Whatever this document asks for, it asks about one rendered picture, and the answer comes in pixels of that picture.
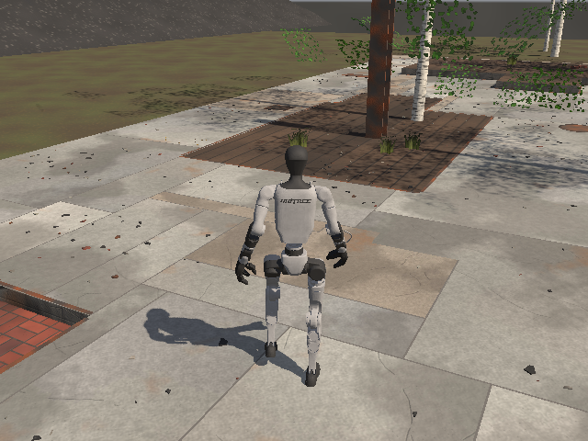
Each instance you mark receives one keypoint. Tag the robot left forearm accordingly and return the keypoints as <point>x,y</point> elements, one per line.
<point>248,246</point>

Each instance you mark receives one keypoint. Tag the robot right forearm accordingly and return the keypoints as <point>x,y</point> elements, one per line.
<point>339,240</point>

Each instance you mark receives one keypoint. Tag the robot left upper arm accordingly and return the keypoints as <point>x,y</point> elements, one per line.
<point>261,208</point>

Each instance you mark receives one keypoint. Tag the robot torso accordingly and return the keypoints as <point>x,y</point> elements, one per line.
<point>294,219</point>

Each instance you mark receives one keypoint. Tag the robot right upper arm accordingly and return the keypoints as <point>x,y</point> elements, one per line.
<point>324,195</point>

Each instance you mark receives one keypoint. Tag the humanoid robot head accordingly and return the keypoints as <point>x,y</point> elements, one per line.
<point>296,158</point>

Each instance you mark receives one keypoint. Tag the right robot hand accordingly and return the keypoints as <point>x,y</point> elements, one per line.
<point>334,254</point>

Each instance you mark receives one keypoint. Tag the left robot hand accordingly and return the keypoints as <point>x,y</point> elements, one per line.
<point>240,271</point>

